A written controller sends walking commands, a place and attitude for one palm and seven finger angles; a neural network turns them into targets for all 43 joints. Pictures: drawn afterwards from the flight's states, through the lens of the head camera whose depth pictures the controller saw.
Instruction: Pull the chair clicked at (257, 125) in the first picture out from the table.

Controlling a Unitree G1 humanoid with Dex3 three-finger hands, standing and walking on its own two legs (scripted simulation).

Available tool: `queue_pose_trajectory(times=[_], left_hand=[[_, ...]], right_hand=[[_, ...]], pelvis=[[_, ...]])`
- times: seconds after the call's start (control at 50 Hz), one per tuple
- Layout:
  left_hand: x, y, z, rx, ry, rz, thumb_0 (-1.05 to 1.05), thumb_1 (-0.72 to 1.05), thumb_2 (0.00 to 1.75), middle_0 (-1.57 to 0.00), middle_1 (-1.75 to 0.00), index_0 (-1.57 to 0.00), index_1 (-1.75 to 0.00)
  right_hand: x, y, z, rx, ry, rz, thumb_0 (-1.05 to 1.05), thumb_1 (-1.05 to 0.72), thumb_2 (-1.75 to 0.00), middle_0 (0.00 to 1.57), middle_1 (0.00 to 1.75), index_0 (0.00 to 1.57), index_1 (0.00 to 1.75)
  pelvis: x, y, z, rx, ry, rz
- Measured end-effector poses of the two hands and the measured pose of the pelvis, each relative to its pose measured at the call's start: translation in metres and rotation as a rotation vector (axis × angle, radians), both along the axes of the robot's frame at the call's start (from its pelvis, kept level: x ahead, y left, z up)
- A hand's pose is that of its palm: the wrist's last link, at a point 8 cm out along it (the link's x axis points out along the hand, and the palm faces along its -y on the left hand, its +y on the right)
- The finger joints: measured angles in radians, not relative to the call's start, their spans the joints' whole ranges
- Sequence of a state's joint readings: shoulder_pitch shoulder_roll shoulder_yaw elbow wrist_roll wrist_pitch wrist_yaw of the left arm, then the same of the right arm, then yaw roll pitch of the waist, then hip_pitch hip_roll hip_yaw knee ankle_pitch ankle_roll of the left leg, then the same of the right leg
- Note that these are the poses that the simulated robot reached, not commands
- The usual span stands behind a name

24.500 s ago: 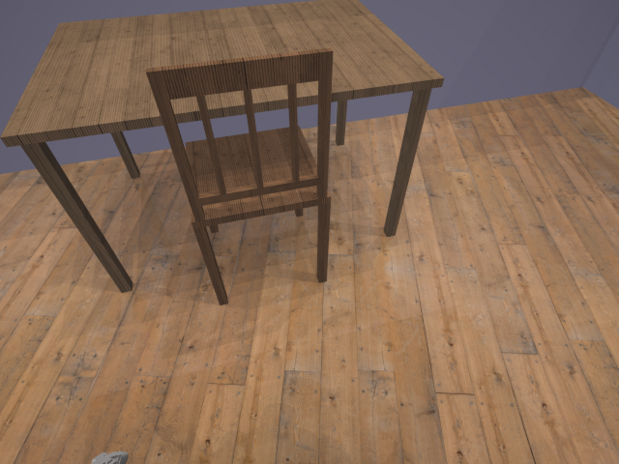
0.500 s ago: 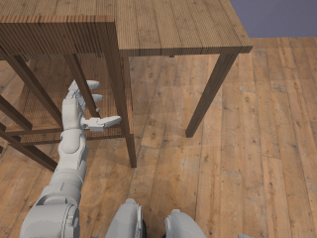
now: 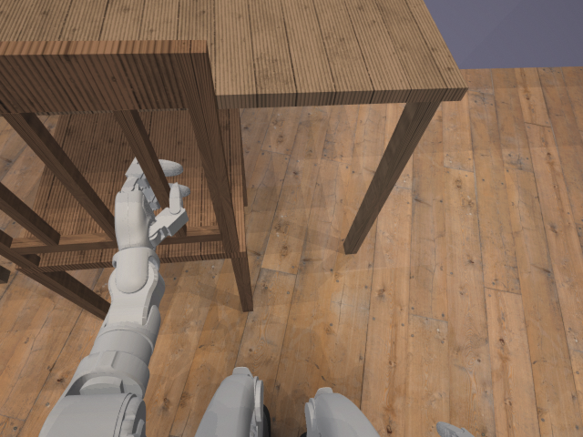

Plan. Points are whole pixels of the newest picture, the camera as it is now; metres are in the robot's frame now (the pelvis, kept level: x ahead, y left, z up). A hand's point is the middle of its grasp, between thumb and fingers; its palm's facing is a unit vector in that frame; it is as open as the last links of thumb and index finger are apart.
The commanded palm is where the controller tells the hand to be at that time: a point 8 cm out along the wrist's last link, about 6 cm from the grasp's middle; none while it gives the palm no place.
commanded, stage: hook a spindle and tug to test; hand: left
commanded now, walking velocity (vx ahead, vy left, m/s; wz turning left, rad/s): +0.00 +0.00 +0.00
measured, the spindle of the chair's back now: (79, 188) +0.44 +0.30 +0.03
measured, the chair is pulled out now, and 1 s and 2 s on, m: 0.00 0.07 0.25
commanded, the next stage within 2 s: step backward, pulling the chair out in 0.42 s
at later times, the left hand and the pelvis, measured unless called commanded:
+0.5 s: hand (178, 234) +0.38 +0.16 +0.02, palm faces +0.14 -0.99 -0.01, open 5.3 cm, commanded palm +0.35 +0.19 +0.02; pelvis +0.01 +0.00 +0.00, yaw +1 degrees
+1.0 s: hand (178, 246) +0.35 +0.15 +0.04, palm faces +0.02 -0.99 -0.12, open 5.0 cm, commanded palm +0.32 +0.20 +0.04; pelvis -0.01 +0.02 +0.09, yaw +0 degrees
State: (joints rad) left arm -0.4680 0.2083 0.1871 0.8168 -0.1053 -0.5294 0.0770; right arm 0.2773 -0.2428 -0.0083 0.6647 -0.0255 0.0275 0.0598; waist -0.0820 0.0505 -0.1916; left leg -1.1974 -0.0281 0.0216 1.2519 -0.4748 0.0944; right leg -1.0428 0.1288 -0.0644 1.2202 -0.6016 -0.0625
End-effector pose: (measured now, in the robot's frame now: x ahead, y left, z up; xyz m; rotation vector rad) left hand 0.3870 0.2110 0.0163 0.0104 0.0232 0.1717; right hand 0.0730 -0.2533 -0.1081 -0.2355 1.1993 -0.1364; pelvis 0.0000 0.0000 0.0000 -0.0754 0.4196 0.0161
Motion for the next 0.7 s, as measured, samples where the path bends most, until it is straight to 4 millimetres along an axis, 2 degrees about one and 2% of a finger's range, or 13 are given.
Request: queue_pose_trajectory(times=[0.26,0.54,0.6,0.66,0.7], left_hand=[[-0.012,0.001,0.0,-0.001,0.001,-0.021,0.01,0.78,0.82,-0.38,-1.38,-0.38,-1.42],[-0.039,-0.003,0.0,0.005,-0.002,-0.029,0.01,0.78,0.84,-0.39,-1.39,-0.37,-1.44],[-0.04,-0.002,0.01,0.058,0.105,-0.033,0.02,0.77,0.84,-0.39,-1.33,-0.37,-1.44],[-0.042,-0.002,0.022,0.091,0.264,-0.043,0.03,0.77,0.85,-0.36,-1.26,-0.38,-1.44],[-0.046,-0.003,0.025,0.05,0.316,-0.034,0.03,0.77,0.84,-0.31,-1.18,-0.4,-1.44]], right_hand=[[0.028,0.0,0.003,0.002,-0.053,0.018,0.01,-0.9,-0.9,0.2,0.3,0.2,0.3],[0.05,0.008,0.004,0.013,-0.112,0.06,0.01,-0.9,-0.9,0.2,0.3,0.2,0.3],[0.047,0.013,0.016,0.016,-0.083,0.008,0.01,-0.91,-0.9,0.2,0.3,0.2,0.3],[0.042,0.02,0.041,0.02,-0.071,-0.026,0.01,-0.91,-0.9,0.2,0.3,0.2,0.29],[0.039,0.021,0.056,0.014,-0.065,-0.04,0.01,-0.9,-0.9,0.2,0.3,0.2,0.3]], pelvis=[[0.007,-0.001,0.002,0.004,-0.004,0.0],[0.005,0.001,0.002,0.003,-0.021,0.011],[0.002,0.002,0.017,0.012,-0.098,0.022],[0.006,0.005,0.043,0.027,-0.139,0.018],[0.01,0.006,0.058,0.033,-0.148,0.007]])
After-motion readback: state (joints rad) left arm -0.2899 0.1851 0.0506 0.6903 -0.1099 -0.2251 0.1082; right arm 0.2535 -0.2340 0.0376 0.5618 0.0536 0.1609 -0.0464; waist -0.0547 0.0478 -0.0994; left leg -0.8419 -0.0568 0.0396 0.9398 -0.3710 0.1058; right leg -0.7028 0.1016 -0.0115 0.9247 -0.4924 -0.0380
